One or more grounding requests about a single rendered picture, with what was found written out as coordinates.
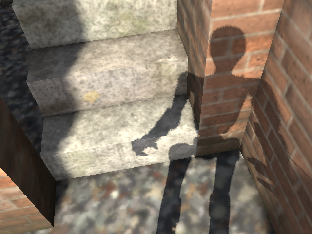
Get stairs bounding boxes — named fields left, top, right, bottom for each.
left=12, top=0, right=199, bottom=181

